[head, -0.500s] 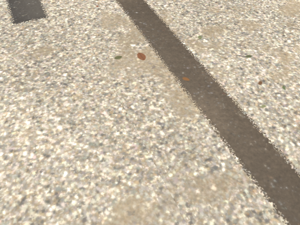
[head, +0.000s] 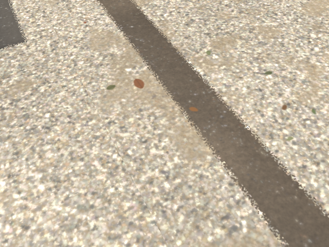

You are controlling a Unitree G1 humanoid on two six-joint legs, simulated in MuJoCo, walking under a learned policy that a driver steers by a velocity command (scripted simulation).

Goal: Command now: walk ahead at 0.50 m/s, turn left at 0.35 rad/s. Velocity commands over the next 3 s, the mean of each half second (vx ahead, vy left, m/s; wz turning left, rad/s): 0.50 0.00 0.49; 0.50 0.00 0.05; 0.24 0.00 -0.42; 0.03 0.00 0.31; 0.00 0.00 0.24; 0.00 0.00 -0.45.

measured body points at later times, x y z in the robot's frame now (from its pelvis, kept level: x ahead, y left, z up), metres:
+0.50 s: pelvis +0.25 +0.08 -0.02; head +0.29 +0.10 +0.43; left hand +0.25 +0.37 -0.14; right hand +0.48 -0.13 -0.11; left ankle +0.31 +0.17 -0.74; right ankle +0.14 -0.11 -0.63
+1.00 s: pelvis +0.55 +0.12 -0.02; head +0.58 +0.13 +0.43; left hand +0.66 +0.42 -0.11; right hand +0.68 -0.14 -0.14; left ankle +0.33 +0.17 -0.70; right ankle +0.68 +0.07 -0.74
